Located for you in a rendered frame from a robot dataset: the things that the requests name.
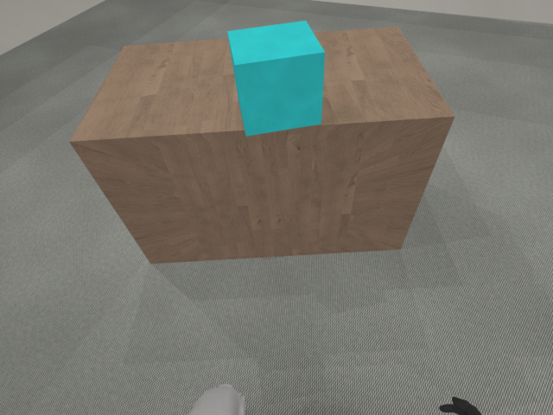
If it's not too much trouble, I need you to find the right robot hand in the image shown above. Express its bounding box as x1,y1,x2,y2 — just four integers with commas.
439,397,482,415

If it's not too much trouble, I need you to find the robot left thigh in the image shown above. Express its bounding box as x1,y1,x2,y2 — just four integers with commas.
188,387,245,415

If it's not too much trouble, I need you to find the carton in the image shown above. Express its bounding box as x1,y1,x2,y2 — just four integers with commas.
227,21,325,136

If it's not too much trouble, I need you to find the pedestal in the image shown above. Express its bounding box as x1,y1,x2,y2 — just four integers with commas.
69,27,454,264

